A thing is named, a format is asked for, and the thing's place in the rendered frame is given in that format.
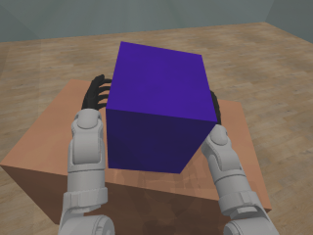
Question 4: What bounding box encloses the left robot hand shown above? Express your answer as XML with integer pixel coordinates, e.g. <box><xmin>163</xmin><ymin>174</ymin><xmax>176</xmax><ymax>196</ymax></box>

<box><xmin>81</xmin><ymin>74</ymin><xmax>112</xmax><ymax>111</ymax></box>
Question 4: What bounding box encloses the carton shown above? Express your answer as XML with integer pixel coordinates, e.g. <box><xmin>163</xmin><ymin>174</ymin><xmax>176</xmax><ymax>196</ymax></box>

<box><xmin>106</xmin><ymin>41</ymin><xmax>218</xmax><ymax>174</ymax></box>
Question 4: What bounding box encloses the right robot forearm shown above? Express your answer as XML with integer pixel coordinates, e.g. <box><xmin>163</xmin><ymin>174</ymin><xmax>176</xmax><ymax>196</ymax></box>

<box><xmin>201</xmin><ymin>124</ymin><xmax>280</xmax><ymax>235</ymax></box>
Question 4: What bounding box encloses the right robot hand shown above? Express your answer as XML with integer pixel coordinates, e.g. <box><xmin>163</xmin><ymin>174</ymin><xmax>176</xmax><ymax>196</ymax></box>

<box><xmin>210</xmin><ymin>90</ymin><xmax>222</xmax><ymax>125</ymax></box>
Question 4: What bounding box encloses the robot left upper arm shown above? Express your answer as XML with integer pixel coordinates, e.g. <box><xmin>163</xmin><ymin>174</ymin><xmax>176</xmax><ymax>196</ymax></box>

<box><xmin>59</xmin><ymin>214</ymin><xmax>115</xmax><ymax>235</ymax></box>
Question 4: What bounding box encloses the pedestal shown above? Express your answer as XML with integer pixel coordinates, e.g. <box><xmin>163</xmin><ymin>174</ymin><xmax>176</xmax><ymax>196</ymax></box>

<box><xmin>0</xmin><ymin>78</ymin><xmax>272</xmax><ymax>235</ymax></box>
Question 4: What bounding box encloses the robot right upper arm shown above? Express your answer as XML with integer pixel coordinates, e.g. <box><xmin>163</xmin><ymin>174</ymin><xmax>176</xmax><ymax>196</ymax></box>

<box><xmin>223</xmin><ymin>216</ymin><xmax>279</xmax><ymax>235</ymax></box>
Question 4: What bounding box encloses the left robot forearm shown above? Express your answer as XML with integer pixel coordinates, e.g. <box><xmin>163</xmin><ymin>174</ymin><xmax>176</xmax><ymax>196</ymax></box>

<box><xmin>58</xmin><ymin>109</ymin><xmax>109</xmax><ymax>235</ymax></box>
